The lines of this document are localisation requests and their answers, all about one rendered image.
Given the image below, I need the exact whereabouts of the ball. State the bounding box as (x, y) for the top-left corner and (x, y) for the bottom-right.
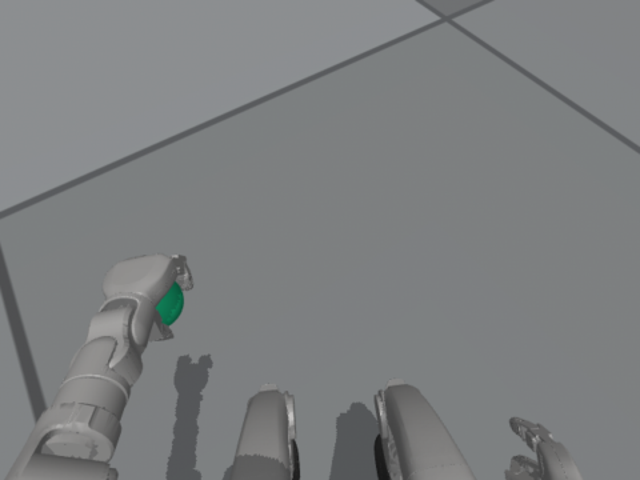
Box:
(156, 281), (184, 326)

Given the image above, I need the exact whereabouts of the left robot hand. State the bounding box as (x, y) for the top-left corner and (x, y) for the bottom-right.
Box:
(102, 254), (193, 342)

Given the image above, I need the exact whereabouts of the right robot foot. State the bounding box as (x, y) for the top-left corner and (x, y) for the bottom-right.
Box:
(374, 434), (390, 480)

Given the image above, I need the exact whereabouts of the left robot arm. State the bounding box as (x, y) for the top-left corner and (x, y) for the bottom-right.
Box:
(4, 292), (156, 480)

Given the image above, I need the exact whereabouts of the right robot hand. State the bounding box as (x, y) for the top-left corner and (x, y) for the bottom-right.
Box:
(505, 417), (584, 480)

